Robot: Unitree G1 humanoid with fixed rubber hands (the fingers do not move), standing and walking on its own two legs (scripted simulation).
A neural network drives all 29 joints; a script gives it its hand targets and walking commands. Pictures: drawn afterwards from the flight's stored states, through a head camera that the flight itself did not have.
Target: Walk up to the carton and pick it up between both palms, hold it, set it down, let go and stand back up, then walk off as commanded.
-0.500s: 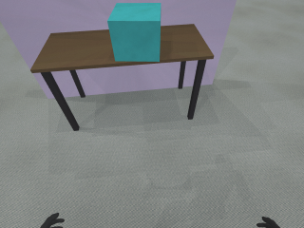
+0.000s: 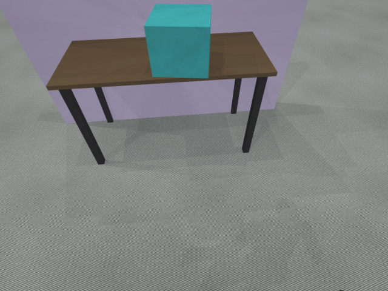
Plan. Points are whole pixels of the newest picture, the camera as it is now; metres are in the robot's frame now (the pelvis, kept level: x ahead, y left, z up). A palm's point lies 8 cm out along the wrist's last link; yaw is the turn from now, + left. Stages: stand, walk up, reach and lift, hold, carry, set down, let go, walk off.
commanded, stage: stand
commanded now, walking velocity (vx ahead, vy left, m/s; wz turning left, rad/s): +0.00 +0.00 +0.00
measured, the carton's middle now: (181, 40) +1.19 +0.06 -0.02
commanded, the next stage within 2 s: none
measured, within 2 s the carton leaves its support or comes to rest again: neither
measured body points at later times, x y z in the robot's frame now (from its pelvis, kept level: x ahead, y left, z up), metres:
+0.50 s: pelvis +0.01 +0.00 +0.00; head +0.02 +0.00 +0.45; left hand +0.12 +0.32 -0.11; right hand +0.12 -0.32 -0.12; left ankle +0.00 +0.14 -0.75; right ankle +0.03 -0.13 -0.75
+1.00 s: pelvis +0.01 +0.00 +0.00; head +0.03 -0.01 +0.45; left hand +0.12 +0.32 -0.11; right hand +0.11 -0.33 -0.12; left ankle +0.00 +0.14 -0.75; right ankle +0.03 -0.13 -0.75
